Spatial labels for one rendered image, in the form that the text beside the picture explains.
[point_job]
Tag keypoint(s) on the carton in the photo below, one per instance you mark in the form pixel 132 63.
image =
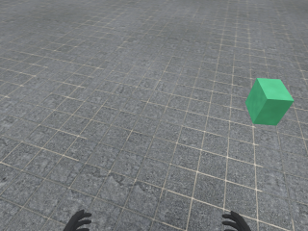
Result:
pixel 268 101

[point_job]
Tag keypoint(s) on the left robot hand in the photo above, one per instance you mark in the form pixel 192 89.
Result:
pixel 74 222

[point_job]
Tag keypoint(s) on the right robot hand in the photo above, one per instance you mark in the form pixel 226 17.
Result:
pixel 239 223

